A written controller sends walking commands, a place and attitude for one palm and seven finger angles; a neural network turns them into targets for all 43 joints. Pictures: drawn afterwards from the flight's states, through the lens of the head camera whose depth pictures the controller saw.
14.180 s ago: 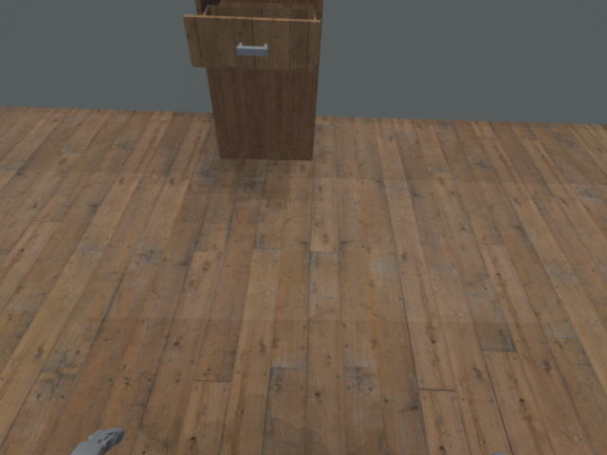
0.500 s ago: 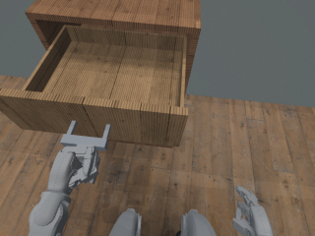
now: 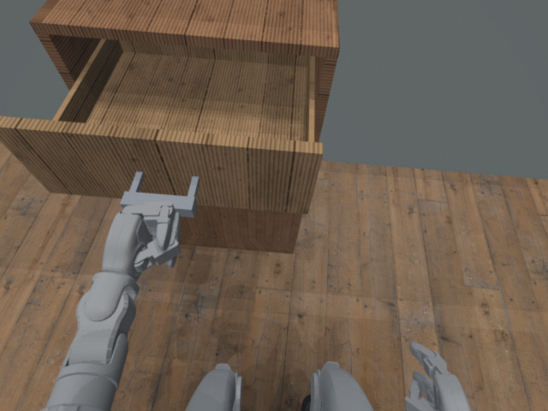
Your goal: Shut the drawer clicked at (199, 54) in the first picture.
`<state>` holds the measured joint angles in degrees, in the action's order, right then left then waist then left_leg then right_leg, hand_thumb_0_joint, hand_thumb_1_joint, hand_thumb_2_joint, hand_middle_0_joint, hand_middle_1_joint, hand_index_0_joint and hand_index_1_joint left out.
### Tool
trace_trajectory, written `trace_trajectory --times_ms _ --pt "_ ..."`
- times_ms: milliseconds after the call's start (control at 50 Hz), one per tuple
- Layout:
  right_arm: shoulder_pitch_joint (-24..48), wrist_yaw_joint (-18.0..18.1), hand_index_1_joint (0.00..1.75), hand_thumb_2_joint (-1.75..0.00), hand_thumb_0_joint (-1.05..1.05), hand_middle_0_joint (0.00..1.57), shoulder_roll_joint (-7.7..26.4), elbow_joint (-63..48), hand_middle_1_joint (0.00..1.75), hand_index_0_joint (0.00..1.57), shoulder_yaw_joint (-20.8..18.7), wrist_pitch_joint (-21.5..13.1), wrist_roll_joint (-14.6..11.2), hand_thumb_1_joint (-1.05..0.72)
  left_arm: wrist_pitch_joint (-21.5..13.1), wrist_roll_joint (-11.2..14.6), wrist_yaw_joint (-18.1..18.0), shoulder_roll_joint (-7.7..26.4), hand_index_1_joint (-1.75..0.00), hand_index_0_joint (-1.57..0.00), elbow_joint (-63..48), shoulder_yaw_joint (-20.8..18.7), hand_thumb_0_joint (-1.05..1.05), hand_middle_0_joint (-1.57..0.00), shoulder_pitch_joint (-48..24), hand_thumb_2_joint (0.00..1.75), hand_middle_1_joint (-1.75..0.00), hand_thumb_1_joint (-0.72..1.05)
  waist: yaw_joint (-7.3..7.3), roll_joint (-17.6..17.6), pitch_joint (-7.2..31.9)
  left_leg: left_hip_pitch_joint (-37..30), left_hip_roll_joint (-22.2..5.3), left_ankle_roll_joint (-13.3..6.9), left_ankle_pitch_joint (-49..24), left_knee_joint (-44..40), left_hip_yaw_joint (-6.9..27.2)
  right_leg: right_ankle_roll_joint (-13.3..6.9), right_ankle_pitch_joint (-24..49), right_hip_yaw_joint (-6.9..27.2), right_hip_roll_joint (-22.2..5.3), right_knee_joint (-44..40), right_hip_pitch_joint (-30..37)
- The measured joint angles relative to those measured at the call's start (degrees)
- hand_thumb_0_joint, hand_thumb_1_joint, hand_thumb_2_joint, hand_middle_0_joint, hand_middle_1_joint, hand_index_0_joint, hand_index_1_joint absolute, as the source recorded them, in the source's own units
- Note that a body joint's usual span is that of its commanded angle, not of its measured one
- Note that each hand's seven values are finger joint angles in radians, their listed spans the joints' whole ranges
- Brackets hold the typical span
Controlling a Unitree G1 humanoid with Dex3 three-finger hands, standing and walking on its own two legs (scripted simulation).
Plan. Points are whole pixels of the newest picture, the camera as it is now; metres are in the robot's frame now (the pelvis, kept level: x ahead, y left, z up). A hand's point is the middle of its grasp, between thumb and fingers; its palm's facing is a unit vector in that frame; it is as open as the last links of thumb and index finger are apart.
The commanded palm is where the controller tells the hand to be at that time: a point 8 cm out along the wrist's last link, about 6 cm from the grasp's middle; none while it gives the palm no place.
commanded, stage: push the drawer shut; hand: left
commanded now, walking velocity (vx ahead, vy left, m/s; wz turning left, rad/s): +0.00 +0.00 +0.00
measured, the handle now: (163, 192) +0.42 +0.18 +0.04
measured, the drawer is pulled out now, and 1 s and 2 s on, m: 0.21 0.08 0.00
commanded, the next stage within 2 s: none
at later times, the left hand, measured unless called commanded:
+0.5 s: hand (189, 205) +0.40 +0.14 +0.03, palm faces -0.08 -1.00 -0.05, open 3.0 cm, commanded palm +0.40 +0.19 +0.05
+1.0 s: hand (193, 172) +0.46 +0.14 +0.04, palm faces -0.08 -1.00 -0.05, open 3.1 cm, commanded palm +0.46 +0.20 +0.05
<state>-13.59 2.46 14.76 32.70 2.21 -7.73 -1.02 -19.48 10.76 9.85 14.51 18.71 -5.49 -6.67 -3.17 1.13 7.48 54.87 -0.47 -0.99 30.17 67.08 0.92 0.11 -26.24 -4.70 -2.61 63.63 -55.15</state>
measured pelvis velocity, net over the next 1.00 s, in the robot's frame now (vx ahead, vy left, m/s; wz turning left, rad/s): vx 0.00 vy -0.01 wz -0.02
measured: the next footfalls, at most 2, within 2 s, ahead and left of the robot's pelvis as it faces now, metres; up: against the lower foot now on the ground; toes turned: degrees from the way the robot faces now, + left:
none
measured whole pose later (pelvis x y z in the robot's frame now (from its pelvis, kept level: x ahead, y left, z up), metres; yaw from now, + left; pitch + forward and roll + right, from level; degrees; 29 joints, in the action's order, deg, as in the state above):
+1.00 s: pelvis +0.00 -0.01 +0.00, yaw -1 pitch +22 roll -2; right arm -17.1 1.3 15.1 36.6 1.7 -1.5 -0.2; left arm -25.9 7.6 12.2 20.4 52.8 -15.3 -37.2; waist -7.3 0.9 6.5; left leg 59.0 -1.7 -0.1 29.6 66.7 0.5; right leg -0.8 -25.5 -4.2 -1.3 63.7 -60.1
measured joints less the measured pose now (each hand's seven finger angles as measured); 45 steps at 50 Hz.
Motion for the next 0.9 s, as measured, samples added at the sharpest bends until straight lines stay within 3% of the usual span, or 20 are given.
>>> trace_trajectory --times_ms 440,900 --pt "-0.25 -0.75 0.30 -0.90 0.01 0.20 -0.16 2.09 0.30 0.21 -0.66 3.10 0.37 -0.91 -2.50 -1.62 -1.95 -0.20 -1.60 -1.40 12.05 -1.40 -0.01 -1.40 -11.97 0.94 -1.60 0.81 -0.56 0.05 -0.47 0.72 -0.02 0.28 0.07 -0.88 -0.20 -0.20 -0.32 0.23 0.06 -0.31 -1.08" --pt "-2.93 -0.95 0.30 -0.90 0.01 0.20 0.17 3.52 0.30 0.20 -0.56 5.89 0.62 -0.91 -5.53 -2.72 1.89 5.08 -1.60 -1.40 30.57 -8.89 0.01 -1.40 -27.35 0.90 -1.60 0.78 -3.68 -0.28 -0.85 3.03 -1.20 0.96 -0.48 -0.87 -0.43 -1.00 0.56 0.49 1.26 -0.23 -3.88"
